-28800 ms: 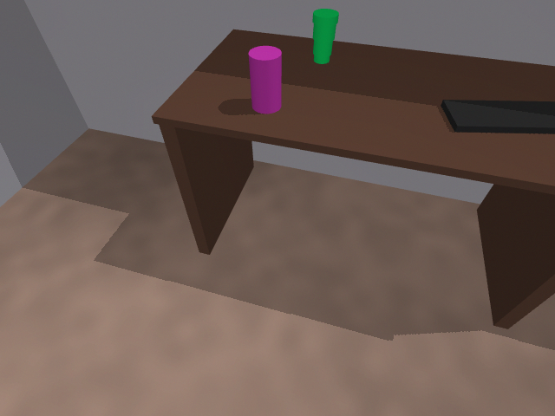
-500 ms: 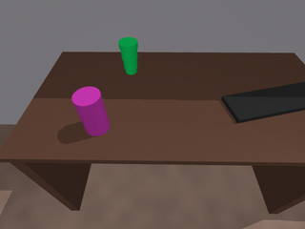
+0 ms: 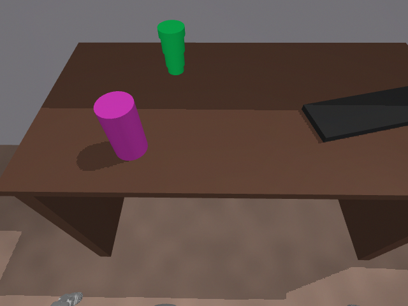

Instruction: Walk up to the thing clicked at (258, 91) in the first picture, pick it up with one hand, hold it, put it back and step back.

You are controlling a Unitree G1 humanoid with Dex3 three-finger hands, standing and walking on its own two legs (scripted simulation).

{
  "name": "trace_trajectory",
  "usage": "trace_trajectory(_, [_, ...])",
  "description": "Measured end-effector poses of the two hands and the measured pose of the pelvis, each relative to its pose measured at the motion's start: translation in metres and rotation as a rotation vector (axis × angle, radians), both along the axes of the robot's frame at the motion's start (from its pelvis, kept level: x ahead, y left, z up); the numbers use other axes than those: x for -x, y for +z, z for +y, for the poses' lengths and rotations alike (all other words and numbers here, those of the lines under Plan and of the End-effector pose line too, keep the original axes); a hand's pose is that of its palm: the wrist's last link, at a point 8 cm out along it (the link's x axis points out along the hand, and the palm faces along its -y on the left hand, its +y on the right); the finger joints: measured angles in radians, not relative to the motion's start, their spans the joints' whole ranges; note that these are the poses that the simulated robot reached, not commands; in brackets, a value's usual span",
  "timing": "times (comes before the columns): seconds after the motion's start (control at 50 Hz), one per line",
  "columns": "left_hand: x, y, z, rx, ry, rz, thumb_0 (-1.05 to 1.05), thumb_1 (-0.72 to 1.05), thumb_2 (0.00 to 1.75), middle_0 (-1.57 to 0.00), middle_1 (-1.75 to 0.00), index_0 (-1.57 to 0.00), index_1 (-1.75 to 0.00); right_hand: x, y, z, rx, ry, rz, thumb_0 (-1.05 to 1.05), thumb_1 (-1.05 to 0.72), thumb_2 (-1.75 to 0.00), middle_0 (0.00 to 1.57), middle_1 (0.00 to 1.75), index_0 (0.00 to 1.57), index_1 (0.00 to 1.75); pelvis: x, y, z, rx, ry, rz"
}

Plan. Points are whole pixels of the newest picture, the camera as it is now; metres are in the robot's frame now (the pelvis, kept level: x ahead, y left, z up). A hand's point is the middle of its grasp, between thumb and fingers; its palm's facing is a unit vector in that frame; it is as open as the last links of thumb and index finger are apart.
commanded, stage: step back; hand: left
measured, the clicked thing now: (123, 128) +0.49 +0.22 +0.02
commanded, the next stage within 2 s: none
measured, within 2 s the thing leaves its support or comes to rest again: neither
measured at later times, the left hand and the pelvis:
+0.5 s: hand out of the picture +0.03 +0.30 -0.17, palm faces -0.11 -0.93 -0.36, open 7.4 cm; pelvis -0.09 +0.04 -0.01, yaw -4 degrees
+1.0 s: hand out of the picture -0.08 +0.31 -0.16, palm faces +0.00 -0.93 -0.36, open 7.4 cm; pelvis -0.22 +0.05 -0.02, yaw +0 degrees
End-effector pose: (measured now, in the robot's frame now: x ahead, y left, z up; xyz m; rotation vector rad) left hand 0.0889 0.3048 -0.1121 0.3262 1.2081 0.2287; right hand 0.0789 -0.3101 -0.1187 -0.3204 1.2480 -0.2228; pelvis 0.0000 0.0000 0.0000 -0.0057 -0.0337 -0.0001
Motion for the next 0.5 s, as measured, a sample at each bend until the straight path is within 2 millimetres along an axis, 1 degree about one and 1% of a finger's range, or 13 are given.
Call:
trace_trajectory(0.06, [-0.002, -0.003, 0.012, -0.012, -0.032, -0.013, 0.01, 0.9, 0.89, -0.21, -0.3, -0.21, -0.3, 0.007, 0.002, 0.002, 0.027, 0.0, -0.004, 0.0, -0.9, -0.9, 0.21, 0.3, 0.21, 0.3, 0.012, -0.004, 0.011, -0.008, -0.005, 0.004])
trace_trajectory(0.1, [-0.006, -0.008, 0.022, -0.016, -0.052, -0.029, 0.01, 0.9, 0.89, -0.21, -0.3, -0.21, -0.3, 0.015, 0.004, 0.005, 0.047, -0.003, -0.009, 0.0, -0.9, -0.9, 0.2, 0.3, 0.21, 0.3, 0.019, -0.009, 0.02, -0.006, -0.003, 0.011])
trace_trajectory(0.16, [-0.015, -0.021, 0.038, -0.008, -0.068, -0.069, 0.01, 0.9, 0.89, -0.21, -0.3, -0.21, -0.3, 0.035, 0.002, 0.013, 0.091, 0.006, 0.0, 0.0, -0.9, -0.9, 0.2, 0.3, 0.2, 0.3, 0.03, -0.021, 0.035, 0.002, 0.006, 0.016])
trace_trajectory(0.18, [-0.017, -0.024, 0.041, -0.007, -0.066, -0.081, 0.01, 0.9, 0.89, -0.21, -0.3, -0.21, -0.3, 0.043, 0.002, 0.017, 0.098, 0.008, 0.016, 0.0, -0.9, -0.9, 0.2, 0.3, 0.2, 0.3, 0.035, -0.022, 0.038, -0.006, 0.0, 0.009])
trace_trajectory(0.24, [-0.014, -0.025, 0.045, -0.003, -0.066, -0.085, 0.01, 0.91, 0.89, -0.21, -0.3, -0.2, -0.3, 0.068, 0.009, 0.03, 0.093, 0.002, 0.055, 0.0, -0.9, -0.9, 0.2, 0.3, 0.2, 0.3, 0.046, -0.016, 0.043, 0.009, 0.001, 0.004])
trace_trajectory(0.3, [-0.002, -0.023, 0.045, 0.012, -0.07, -0.069, 0.01, 0.91, 0.89, -0.2, -0.3, -0.2, -0.3, 0.083, 0.015, 0.039, 0.093, -0.006, 0.067, 0.0, -0.9, -0.9, 0.21, 0.3, 0.21, 0.3, 0.053, -0.009, 0.046, 0.016, -0.013, 0.013])
trace_trajectory(0.36, [0.016, -0.022, 0.045, 0.018, -0.086, -0.035, 0.01, 0.91, 0.89, -0.21, -0.3, -0.2, -0.3, 0.091, 0.017, 0.045, 0.091, -0.017, 0.042, 0.0, -0.9, -0.9, 0.21, 0.3, 0.21, 0.3, 0.062, -0.006, 0.048, 0.019, -0.031, 0.012])
trace_trajectory(0.44, [0.042, -0.022, 0.044, 0.013, -0.099, 0.006, 0.01, 0.91, 0.89, -0.21, -0.3, -0.2, -0.3, 0.098, 0.014, 0.046, 0.079, -0.022, -0.01, 0.0, -0.9, -0.9, 0.21, 0.3, 0.21, 0.3, 0.076, -0.007, 0.048, 0.016, -0.057, 0.007])
trace_trajectory(0.5, [0.059, -0.02, 0.04, 0.002, -0.109, 0.016, 0.01, 0.91, 0.89, -0.21, -0.3, -0.2, -0.3, 0.104, 0.007, 0.042, 0.065, -0.02, -0.044, 0.0, -0.9, -0.9, 0.21, 0.3, 0.21, 0.3, 0.09, -0.011, 0.044, 0.009, -0.076, 0.003])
